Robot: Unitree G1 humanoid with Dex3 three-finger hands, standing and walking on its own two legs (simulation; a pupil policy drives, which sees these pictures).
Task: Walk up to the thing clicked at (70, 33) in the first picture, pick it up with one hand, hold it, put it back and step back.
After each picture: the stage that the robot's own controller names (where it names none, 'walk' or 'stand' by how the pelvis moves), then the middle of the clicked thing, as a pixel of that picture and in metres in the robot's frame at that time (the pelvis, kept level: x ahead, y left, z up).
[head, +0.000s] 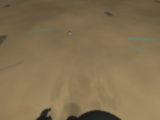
stand; (69, 33) +2.17 +0.66 -0.72
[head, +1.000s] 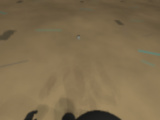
walk; (78, 37) +2.09 +0.30 -0.70
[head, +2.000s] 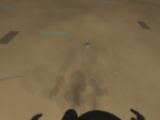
walk; (87, 45) +1.51 +0.09 -0.71
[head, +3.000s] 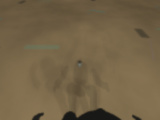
walk; (79, 63) +1.01 +0.17 -0.71
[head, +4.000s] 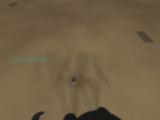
walk; (73, 81) +0.62 +0.21 -0.71
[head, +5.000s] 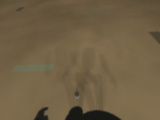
stand; (77, 95) +0.39 +0.19 -0.70
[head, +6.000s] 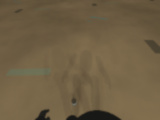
stand; (74, 102) +0.35 +0.18 -0.72
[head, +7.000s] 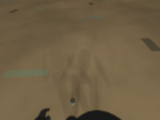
stand; (72, 101) +0.35 +0.20 -0.73
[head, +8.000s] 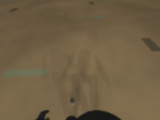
stand; (72, 101) +0.34 +0.20 -0.73
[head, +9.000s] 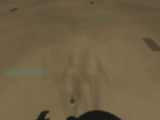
stand; (72, 102) +0.33 +0.20 -0.73
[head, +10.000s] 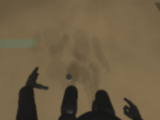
go down; (69, 77) +0.38 +0.19 -0.52
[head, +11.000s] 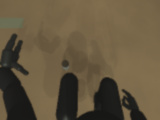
go down; (65, 65) +0.43 +0.22 -0.32
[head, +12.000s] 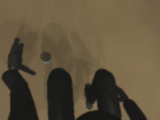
close in; (46, 58) +0.40 +0.26 -0.24
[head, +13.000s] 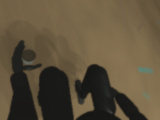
close; (28, 57) +0.40 +0.27 -0.22
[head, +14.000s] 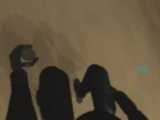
lift; (27, 56) +0.39 +0.27 -0.23
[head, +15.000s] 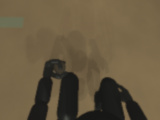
lift; (60, 69) +0.32 +0.22 -0.06
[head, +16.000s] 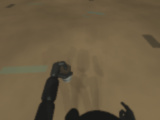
hold; (66, 73) +0.33 +0.17 +0.04
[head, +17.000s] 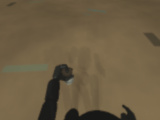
hold; (68, 75) +0.33 +0.16 +0.01
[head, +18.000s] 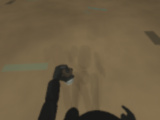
crouch; (68, 76) +0.32 +0.16 +0.00
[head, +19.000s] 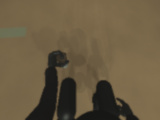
crouch; (62, 60) +0.41 +0.19 -0.09
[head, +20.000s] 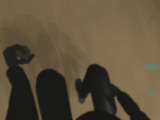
lower; (24, 55) +0.40 +0.28 -0.22
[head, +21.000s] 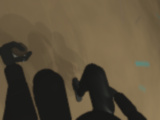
lower; (20, 53) +0.42 +0.28 -0.23
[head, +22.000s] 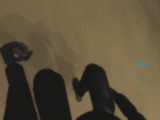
lower; (21, 53) +0.42 +0.28 -0.23
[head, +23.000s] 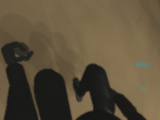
lower; (22, 53) +0.42 +0.28 -0.23
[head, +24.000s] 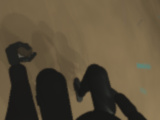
loosen; (25, 53) +0.41 +0.28 -0.23
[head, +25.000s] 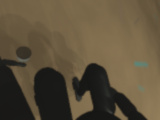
withdraw; (23, 54) +0.41 +0.27 -0.23
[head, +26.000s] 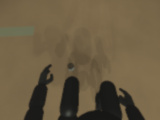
walk; (71, 67) +0.44 +0.20 -0.41
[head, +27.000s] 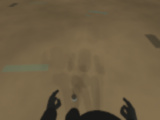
stand; (74, 97) +0.37 +0.17 -0.66
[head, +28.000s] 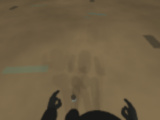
stand; (73, 98) +0.38 +0.18 -0.67
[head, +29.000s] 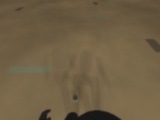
stand; (75, 98) +0.38 +0.17 -0.71
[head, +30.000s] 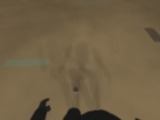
walk; (76, 90) +0.40 +0.14 -0.70
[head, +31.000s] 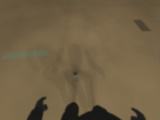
walk; (75, 74) +0.61 +0.17 -0.70
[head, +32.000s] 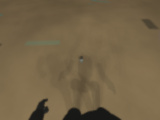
walk; (81, 59) +0.98 +0.18 -0.69
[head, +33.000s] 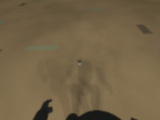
stand; (79, 63) +1.00 +0.20 -0.71
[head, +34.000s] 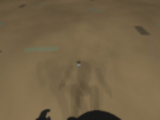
stand; (78, 64) +1.01 +0.21 -0.73
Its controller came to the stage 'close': yes
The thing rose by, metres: 0.71
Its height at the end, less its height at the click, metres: +0.00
